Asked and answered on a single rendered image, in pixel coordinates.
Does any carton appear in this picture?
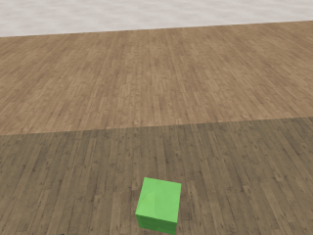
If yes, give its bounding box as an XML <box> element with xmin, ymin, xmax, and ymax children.
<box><xmin>135</xmin><ymin>177</ymin><xmax>182</xmax><ymax>235</ymax></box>

